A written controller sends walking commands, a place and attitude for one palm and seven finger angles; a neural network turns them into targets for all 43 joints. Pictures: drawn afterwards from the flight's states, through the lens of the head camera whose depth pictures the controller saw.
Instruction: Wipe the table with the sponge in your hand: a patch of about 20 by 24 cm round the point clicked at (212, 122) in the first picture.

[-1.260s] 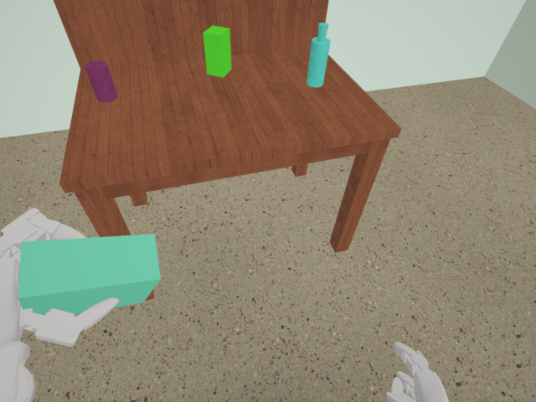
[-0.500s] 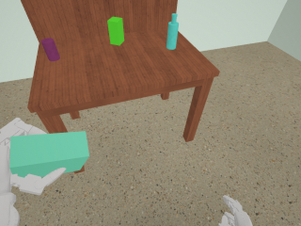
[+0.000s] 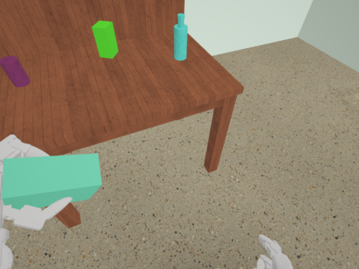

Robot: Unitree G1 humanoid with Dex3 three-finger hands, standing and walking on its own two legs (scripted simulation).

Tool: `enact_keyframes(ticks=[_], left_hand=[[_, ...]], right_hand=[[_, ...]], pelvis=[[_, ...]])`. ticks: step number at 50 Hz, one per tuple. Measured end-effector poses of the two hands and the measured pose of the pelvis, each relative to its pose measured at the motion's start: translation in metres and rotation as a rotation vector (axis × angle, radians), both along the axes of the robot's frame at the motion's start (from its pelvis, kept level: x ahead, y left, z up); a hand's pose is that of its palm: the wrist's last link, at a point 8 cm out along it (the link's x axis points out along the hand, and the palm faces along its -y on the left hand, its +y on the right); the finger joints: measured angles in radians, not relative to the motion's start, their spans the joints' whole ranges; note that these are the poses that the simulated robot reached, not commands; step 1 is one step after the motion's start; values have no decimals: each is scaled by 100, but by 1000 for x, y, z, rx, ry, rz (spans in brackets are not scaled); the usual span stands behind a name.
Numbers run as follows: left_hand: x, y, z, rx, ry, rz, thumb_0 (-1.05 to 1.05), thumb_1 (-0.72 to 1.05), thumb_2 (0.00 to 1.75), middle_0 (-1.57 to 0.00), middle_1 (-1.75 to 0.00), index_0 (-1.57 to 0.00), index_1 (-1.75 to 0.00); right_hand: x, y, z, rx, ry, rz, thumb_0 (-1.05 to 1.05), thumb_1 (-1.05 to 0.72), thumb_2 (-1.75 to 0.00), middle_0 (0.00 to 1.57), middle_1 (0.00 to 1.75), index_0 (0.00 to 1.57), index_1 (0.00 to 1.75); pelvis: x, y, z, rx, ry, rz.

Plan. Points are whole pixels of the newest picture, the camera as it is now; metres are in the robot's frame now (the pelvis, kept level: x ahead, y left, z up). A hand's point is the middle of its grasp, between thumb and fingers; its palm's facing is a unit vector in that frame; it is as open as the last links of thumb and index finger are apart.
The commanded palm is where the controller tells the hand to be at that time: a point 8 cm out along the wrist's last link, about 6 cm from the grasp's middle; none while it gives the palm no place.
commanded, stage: take the last steps up to it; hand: left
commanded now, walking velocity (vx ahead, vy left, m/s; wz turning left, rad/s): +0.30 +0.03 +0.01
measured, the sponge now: (67, 180) +0.23 +0.21 +0.15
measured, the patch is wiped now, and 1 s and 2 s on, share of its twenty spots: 0.00 0.00 0.00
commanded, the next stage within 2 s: come to a stop and stand still in 1.10 s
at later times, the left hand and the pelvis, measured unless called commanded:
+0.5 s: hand (73, 124) +0.34 +0.23 +0.17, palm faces +0.45 -0.80 -0.41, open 9.8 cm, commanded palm +0.29 +0.26 +0.18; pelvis +0.14 -0.02 -0.01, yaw +1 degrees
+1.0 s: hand (112, 88) +0.46 +0.18 +0.17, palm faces +0.42 -0.78 -0.47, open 9.8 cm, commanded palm +0.40 +0.23 +0.18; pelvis +0.25 -0.06 +0.00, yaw +2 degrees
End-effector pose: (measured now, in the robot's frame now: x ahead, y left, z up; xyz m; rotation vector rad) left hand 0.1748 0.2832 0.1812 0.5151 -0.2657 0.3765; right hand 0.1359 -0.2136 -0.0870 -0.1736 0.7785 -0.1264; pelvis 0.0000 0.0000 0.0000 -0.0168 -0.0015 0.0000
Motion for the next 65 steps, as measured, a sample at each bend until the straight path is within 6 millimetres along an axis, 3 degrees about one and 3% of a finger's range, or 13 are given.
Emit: enact_keyframes(ticks=[8,13,18,24,29,36,40,44,50,54,59,65], left_hand=[[58,-44,-6,62,-11,-65,0,-45,98,-79,-133,-78,-132],[74,-52,1,62,16,-70,0,-45,98,-79,-133,-78,-132],[88,-46,11,72,21,-44,1,-45,98,-79,-133,-78,-132],[114,-23,7,15,-40,12,1,-45,98,-79,-133,-78,-132],[153,-9,-1,-16,-99,17,1,-45,98,-79,-133,-78,-133],[184,-32,14,21,-58,-19,1,-45,98,-79,-133,-78,-133],[198,-49,17,80,-38,0,1,-45,98,-79,-133,-78,-133],[217,-57,8,48,-17,43,1,-45,98,-79,-133,-78,-133],[245,-63,4,26,47,35,1,-45,98,-80,-133,-78,-133],[261,-63,8,37,27,-2,1,-45,98,-80,-133,-78,-133],[282,-51,10,45,-70,-39,1,-45,98,-80,-133,-78,-133],[307,-43,6,15,-57,3,1,-45,98,-80,-133,-78,-133]], right_hand=[[46,-34,-33,24,43,-1,1,-90,-90,20,30,20,30],[71,-60,-20,-23,73,-24,1,-90,-90,20,30,20,30],[98,-71,0,-79,68,-19,1,-90,-90,20,30,20,30],[142,-62,10,-127,14,-8,1,-90,-90,20,30,20,30],[182,-35,9,-76,-64,-13,1,-90,-90,19,30,20,30],[214,-3,5,64,-79,37,1,-90,-90,20,30,20,30],[228,-12,-15,100,-46,53,1,-90,-90,20,30,20,30],[241,-38,-33,71,39,64,1,-90,-90,20,30,20,30],[260,-79,-16,-21,84,16,1,-90,-90,20,30,20,30],[278,-94,2,-86,49,-7,1,-90,-90,20,30,20,30],[307,-93,11,-126,-30,-51,1,-91,-90,19,30,20,30],[332,-62,11,-35,-68,-12,1,-91,-90,19,30,20,30]], pelvis=[[41,-31,-22,2,-30,9],[63,-37,-10,20,-13,5],[90,-37,2,45,5,14],[130,-21,-3,39,-14,14],[154,-14,-11,46,-31,13],[186,-26,-3,26,-7,6],[208,-43,-10,30,-11,14],[224,-52,-12,35,-19,32],[248,-57,3,59,-3,36],[265,-55,5,61,1,30],[289,-43,-9,46,-17,13],[305,-48,-5,33,-13,25]])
